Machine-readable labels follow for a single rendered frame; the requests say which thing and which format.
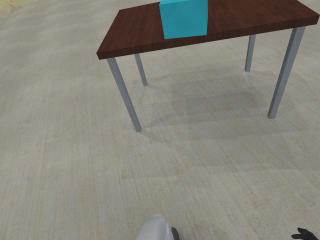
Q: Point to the carton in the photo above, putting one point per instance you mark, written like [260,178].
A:
[184,18]

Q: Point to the left robot thigh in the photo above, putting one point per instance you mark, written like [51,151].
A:
[155,229]

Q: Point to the table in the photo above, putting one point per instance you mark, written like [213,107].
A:
[139,29]

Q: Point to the right robot hand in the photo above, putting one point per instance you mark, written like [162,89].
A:
[304,235]

